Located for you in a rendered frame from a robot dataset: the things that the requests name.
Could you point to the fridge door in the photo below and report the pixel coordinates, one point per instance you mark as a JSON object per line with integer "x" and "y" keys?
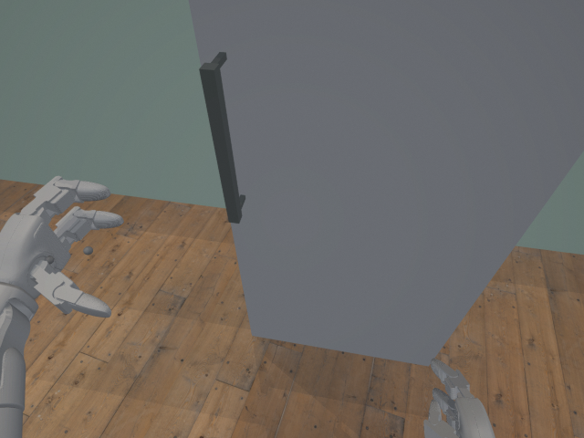
{"x": 392, "y": 153}

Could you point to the left robot forearm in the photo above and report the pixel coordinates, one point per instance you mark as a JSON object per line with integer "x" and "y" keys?
{"x": 17, "y": 308}

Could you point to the handle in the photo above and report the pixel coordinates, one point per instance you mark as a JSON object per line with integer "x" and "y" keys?
{"x": 215, "y": 104}

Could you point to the right robot hand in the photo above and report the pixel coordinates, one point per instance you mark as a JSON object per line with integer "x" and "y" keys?
{"x": 465, "y": 414}

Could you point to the left robot hand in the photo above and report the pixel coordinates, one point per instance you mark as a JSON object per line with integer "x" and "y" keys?
{"x": 26, "y": 239}

